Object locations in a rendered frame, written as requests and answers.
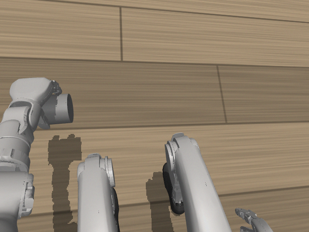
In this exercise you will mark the right robot hand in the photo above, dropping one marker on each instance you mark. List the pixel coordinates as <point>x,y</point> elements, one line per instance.
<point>258,224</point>

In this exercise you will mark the left robot hand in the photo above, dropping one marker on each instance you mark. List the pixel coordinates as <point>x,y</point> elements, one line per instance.
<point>38,89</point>

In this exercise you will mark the left robot arm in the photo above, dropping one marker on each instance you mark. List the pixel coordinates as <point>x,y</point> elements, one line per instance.
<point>19,122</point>

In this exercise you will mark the right robot foot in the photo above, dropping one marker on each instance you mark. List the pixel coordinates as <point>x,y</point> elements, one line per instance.
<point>176,208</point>

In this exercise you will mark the can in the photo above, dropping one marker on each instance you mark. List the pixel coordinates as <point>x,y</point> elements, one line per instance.
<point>59,109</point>

